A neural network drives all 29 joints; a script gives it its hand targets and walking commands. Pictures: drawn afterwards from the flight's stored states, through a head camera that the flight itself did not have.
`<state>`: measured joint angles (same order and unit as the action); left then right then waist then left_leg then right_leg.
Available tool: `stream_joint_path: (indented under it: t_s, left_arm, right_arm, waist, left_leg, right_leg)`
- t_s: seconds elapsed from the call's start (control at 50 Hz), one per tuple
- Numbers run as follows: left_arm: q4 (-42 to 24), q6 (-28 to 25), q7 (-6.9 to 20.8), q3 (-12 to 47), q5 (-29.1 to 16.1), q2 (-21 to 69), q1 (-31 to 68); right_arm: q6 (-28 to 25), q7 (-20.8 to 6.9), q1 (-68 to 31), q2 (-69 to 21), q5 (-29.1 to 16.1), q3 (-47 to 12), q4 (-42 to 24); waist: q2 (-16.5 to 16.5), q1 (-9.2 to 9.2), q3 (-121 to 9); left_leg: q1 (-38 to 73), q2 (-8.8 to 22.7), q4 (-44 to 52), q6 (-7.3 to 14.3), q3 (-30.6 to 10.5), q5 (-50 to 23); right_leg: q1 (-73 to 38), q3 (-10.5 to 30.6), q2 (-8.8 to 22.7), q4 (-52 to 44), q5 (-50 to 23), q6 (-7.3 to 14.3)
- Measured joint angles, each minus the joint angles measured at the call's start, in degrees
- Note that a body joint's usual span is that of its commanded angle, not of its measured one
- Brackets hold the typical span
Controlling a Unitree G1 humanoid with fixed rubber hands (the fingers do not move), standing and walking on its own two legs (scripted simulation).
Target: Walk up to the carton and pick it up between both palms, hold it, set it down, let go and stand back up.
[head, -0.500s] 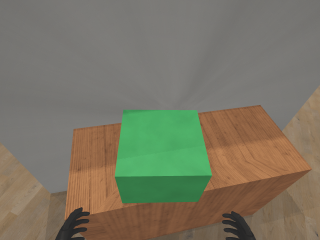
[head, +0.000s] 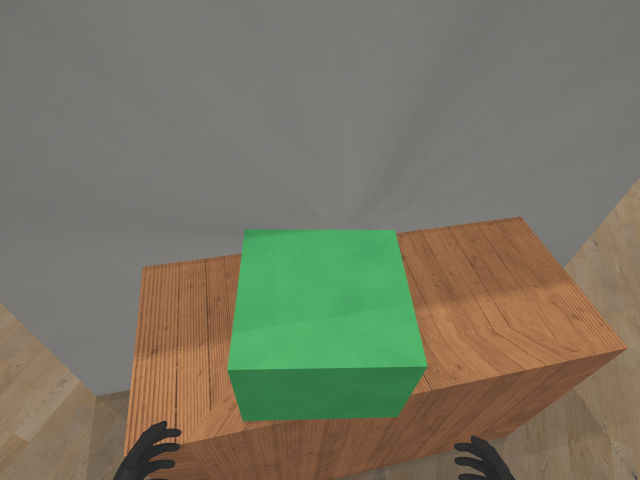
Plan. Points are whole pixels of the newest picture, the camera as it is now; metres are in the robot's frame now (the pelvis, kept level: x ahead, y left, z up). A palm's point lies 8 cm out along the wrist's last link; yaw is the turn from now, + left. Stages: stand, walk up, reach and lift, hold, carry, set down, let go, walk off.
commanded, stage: stand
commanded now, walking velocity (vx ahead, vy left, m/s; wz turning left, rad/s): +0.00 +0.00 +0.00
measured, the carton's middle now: (321, 322) +0.39 +0.00 -0.10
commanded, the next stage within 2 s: none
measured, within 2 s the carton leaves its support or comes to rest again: neither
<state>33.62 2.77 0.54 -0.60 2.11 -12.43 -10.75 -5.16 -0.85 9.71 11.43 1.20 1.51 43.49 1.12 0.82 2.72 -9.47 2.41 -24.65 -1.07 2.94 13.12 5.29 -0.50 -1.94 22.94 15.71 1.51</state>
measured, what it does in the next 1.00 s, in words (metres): stands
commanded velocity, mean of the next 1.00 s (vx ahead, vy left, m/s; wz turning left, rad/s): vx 0.00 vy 0.00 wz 0.00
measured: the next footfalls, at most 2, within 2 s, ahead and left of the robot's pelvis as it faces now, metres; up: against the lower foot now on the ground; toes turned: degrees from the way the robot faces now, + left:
none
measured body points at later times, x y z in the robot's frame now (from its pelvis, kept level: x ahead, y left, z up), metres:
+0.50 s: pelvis +0.00 +0.01 +0.00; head +0.01 +0.02 +0.45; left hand +0.02 +0.24 -0.15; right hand +0.03 -0.22 -0.15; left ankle +0.00 +0.13 -0.74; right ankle -0.04 -0.10 -0.74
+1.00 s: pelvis +0.00 +0.02 +0.00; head +0.01 +0.03 +0.45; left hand -0.04 +0.21 -0.17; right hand -0.02 -0.19 -0.16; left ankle +0.00 +0.13 -0.74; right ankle -0.04 -0.10 -0.74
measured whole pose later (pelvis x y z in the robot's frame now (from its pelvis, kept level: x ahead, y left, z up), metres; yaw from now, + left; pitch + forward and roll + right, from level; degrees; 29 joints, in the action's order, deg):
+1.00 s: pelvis +0.00 +0.02 +0.00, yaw +1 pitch -2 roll +0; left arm 67.1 -0.8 -2.8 -1.1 0.9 -5.3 -19.0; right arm 0.0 2.3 17.8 5.4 1.0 1.4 66.6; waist 1.0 -0.5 2.4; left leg -7.8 0.5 -22.3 0.7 2.8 12.3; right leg 3.2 -0.8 -0.1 20.2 14.8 0.2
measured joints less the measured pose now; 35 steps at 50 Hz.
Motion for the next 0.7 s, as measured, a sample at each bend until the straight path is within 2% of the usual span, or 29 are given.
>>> stream_joint_path:
  t_s: [0.06,0.14,0.32,0.7]
  left_arm:
    - [2.97,-1.28,0.21,-0.68,-0.39,-0.13,-1.38]
    - [6.79,-1.71,-0.14,-1.11,-0.45,0.13,-4.14]
    - [14.87,-2.96,-1.39,-1.36,-0.83,1.62,-7.96]
    - [27.59,-3.44,-3.01,-1.33,-1.23,4.62,-7.91]
  right_arm:
    - [5.12,0.02,1.21,0.13,-0.07,0.46,1.36]
    - [7.24,-0.16,3.39,0.09,0.12,1.02,3.63]
    - [6.32,0.89,6.2,-0.92,0.17,1.59,8.8]
    - [5.78,2.55,8.59,-3.72,0.03,0.72,19.14]
  waist:
    - [-0.44,0.2,-1.25]
    - [-0.36,0.27,-2.29]
    - [-0.13,-0.32,-1.66]
    - [-0.6,-1.29,-1.2]
  left_leg:
    - [-1.5,0.33,-2.19,0.05,-0.24,1.3]
    - [-2.1,0.31,-3.31,0.1,-0.25,2.16]
    - [-1.59,-0.27,-1.53,0.57,-0.26,1.12]
    - [1.83,-1.51,2.19,1.37,-0.3,-0.64]
  right_leg:
    - [0.96,-0.19,-0.3,1.11,0.67,0.1]
    - [1.48,-0.19,-0.25,2.03,1.42,0.08]
    - [0.94,-0.25,0.26,0.38,0.54,-0.24]
    - [-2.45,-0.39,1.38,-2.96,-0.91,-0.92]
